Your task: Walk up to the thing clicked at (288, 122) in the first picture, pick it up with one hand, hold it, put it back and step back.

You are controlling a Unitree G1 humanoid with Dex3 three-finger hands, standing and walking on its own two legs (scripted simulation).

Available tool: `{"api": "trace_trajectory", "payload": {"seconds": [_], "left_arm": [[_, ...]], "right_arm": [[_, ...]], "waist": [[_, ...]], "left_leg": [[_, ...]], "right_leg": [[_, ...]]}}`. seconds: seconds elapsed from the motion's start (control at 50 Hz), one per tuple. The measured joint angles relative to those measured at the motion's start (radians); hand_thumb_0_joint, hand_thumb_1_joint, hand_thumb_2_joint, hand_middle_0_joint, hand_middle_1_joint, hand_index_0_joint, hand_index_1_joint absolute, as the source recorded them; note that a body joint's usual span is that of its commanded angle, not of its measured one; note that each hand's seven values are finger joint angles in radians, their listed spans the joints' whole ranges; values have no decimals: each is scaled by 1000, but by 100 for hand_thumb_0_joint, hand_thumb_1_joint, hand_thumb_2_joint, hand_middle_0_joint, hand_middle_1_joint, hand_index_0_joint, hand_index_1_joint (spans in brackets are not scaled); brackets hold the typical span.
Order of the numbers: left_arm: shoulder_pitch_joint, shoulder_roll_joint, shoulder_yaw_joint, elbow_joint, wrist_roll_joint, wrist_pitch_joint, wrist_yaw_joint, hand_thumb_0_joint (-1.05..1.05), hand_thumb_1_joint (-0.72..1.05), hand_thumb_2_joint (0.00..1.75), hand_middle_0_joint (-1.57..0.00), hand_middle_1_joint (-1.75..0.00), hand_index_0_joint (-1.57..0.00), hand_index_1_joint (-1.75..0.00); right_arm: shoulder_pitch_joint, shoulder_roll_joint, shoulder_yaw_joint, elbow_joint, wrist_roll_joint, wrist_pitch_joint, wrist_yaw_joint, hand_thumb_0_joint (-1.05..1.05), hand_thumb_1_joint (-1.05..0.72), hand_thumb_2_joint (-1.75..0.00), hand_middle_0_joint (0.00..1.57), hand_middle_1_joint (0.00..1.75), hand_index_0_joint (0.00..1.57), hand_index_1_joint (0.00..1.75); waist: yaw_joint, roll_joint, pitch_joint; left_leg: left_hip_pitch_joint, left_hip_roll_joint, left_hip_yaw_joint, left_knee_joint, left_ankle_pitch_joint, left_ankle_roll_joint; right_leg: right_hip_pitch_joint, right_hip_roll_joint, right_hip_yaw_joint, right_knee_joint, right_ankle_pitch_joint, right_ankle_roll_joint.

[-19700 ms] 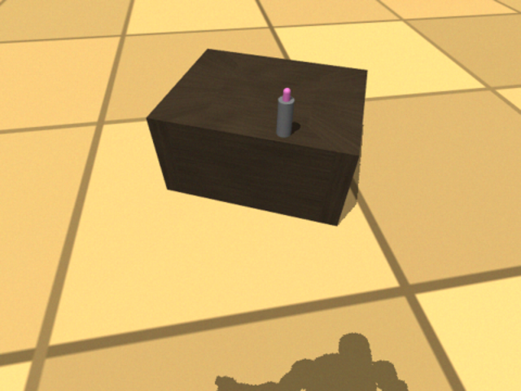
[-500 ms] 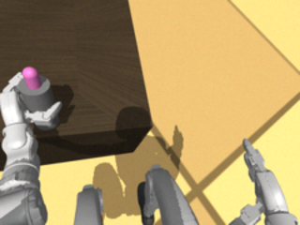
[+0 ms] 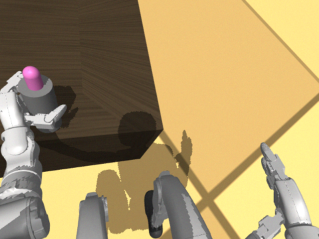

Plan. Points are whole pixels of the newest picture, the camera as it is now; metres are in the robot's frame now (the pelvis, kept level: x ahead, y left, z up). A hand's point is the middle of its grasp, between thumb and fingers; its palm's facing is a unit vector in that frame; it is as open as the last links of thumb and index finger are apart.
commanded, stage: open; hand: left
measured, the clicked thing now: (41, 100) +0.47 +0.19 -0.04
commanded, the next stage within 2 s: withdraw in 0.36 s
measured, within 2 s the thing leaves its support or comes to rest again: rests again in 0.74 s
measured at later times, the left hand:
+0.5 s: hand (44, 100) +0.48 +0.19 -0.05, palm faces +0.16 -0.99 -0.01, open 15.6 cm
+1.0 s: hand out of the picture +0.48 +0.26 +0.08, palm faces +0.17 -0.98 -0.11, open 17.5 cm
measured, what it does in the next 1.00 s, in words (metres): rises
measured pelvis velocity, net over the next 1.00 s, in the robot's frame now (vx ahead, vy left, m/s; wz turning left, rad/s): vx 0.01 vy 0.00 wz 0.00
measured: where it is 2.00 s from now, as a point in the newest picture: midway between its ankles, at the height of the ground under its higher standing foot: (128, 238)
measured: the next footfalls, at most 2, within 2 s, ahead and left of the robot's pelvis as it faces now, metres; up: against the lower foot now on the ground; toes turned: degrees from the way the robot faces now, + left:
none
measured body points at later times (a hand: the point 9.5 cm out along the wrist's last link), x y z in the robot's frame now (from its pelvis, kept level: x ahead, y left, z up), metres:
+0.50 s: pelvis +0.01 +0.00 +0.00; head +0.19 +0.07 +0.41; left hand +0.47 +0.24 -0.04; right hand +0.18 -0.26 +0.07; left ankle +0.03 +0.11 -0.55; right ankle +0.11 -0.14 -0.55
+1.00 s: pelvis +0.01 +0.00 +0.06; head +0.15 +0.04 +0.49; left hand +0.46 +0.32 +0.09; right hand +0.18 -0.25 +0.09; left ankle +0.03 +0.11 -0.55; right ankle +0.11 -0.14 -0.55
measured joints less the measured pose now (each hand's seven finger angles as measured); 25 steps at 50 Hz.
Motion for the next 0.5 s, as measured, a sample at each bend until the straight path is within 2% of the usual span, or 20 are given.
{"api": "trace_trajectory", "payload": {"seconds": [0.08,0.18,0.3,0.5], "left_arm": [[-5,5,-6,-7,-1,4,-1,0,-34,88,-89,-99,-84,-95],[-16,7,-15,-15,2,12,-2,0,-39,63,-83,-83,-82,-80],[-7,-2,-11,-32,2,22,3,-1,-47,41,-69,-63,-70,-61],[25,-17,0,-54,-6,23,1,-1,-56,18,-41,-32,-42,-31]], "right_arm": [[6,-2,1,1,0,2,-2,-1,53,-4,6,6,6,6],[9,-3,3,-2,2,4,-2,-1,53,-4,6,6,6,6],[14,0,1,-7,3,7,-1,-1,53,-5,6,6,6,6],[13,-1,-2,-5,2,16,3,-1,52,-5,6,6,6,6]], "waist": [[-1,-4,-2],[-3,-5,0],[-4,-1,-4],[2,3,-6]], "left_leg": [[-8,-1,0,2,3,0],[-12,0,-1,4,2,2],[-8,1,2,0,-3,3],[7,4,6,-6,-14,2]], "right_leg": [[-7,0,0,0,4,0],[-8,0,0,-1,5,1],[-6,2,2,-5,0,3],[2,5,6,-5,-11,3]]}}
